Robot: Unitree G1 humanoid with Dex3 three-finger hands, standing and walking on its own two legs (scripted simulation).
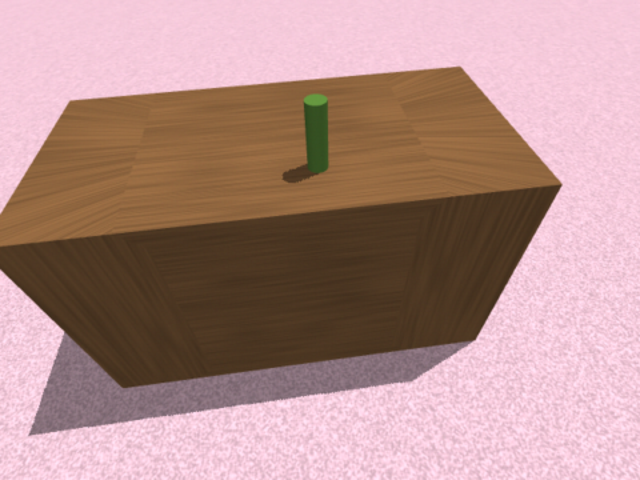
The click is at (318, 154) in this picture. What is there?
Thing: slim round
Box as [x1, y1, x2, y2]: [304, 94, 327, 172]
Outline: 311,94 304,98 307,163 308,168 311,171 321,172 327,168 327,99 325,96 320,94
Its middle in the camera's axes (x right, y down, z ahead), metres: +0.00 -0.23 +0.84
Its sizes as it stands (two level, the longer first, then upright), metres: 0.048 0.048 0.166
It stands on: a support 0.70 m high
